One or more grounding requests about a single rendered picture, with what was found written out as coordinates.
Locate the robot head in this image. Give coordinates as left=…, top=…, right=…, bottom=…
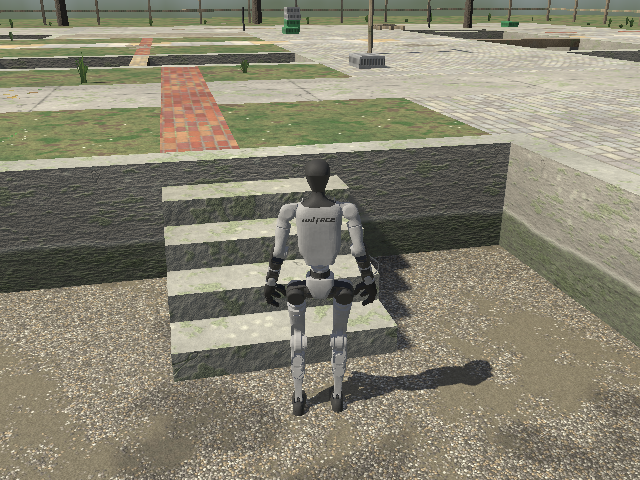
left=301, top=159, right=336, bottom=208

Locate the right robot upper arm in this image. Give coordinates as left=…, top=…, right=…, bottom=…
left=339, top=202, right=366, bottom=257

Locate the left robot upper arm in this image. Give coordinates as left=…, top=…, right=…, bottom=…
left=273, top=203, right=298, bottom=259

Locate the robot left forearm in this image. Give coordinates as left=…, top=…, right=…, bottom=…
left=265, top=243, right=284, bottom=286

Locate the robot right forearm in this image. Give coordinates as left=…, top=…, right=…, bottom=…
left=355, top=242, right=375, bottom=285

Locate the robot left hand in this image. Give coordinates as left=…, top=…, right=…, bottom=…
left=263, top=283, right=286, bottom=307

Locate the robot right hand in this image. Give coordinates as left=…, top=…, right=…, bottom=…
left=354, top=281, right=377, bottom=306

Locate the right robot foot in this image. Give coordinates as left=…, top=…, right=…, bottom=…
left=329, top=386, right=344, bottom=413

